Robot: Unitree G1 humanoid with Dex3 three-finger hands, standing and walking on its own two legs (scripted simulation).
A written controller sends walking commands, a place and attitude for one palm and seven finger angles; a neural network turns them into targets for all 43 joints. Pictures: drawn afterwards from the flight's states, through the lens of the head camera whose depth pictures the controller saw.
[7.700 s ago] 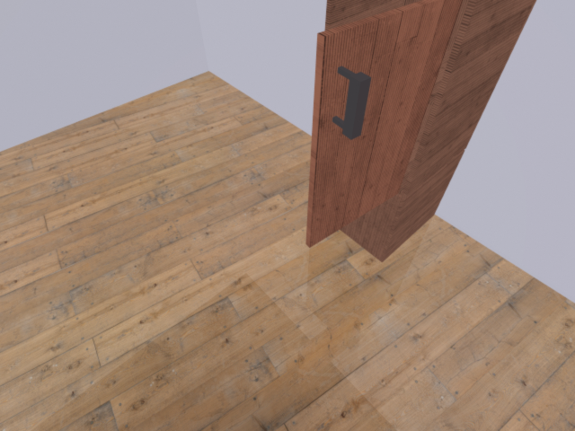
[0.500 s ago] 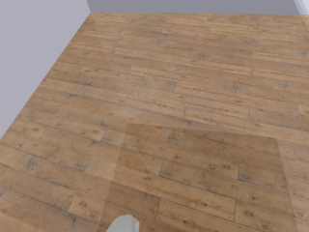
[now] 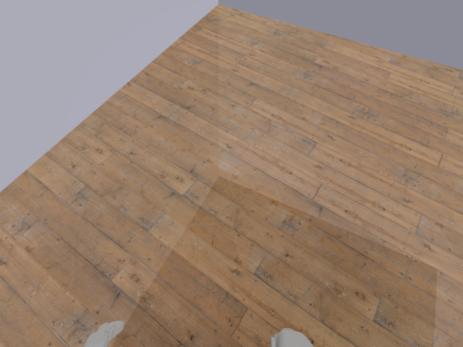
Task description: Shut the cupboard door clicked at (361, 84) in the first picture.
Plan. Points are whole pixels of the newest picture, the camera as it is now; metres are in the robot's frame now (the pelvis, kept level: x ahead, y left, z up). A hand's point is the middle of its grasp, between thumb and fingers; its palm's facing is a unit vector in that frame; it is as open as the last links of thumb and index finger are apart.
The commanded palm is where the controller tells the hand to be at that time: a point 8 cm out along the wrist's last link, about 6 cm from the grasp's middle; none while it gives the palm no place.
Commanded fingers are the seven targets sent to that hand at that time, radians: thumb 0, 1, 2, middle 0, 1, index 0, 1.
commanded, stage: walk to a spot facing it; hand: left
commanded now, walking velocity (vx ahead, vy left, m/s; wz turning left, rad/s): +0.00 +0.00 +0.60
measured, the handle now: out of the picture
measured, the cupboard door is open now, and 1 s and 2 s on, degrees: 84 84 84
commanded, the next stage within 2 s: none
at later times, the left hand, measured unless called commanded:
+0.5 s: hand out of the picture +0.02 +0.16 -0.17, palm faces +0.34 -0.91 -0.26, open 7.3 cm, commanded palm none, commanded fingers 0.00 0.90 0.90 -0.20 -0.30 -0.20 -0.30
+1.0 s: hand out of the picture +0.04 +0.18 -0.16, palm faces +0.56 -0.78 -0.27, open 7.4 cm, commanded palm none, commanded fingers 0.00 0.90 0.90 -0.20 -0.30 -0.20 -0.30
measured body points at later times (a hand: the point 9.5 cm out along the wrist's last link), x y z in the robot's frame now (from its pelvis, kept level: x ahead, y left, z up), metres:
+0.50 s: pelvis +0.03 -0.05 +0.00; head +0.09 -0.03 +0.44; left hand +0.00 +0.21 -0.15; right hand +0.19 -0.26 -0.15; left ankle -0.01 +0.08 -0.71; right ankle +0.01 -0.15 -0.74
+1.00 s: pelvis +0.06 -0.05 -0.01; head +0.12 -0.04 +0.44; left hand +0.01 +0.22 -0.14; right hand +0.26 -0.22 -0.17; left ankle +0.00 +0.07 -0.74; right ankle +0.13 -0.15 -0.74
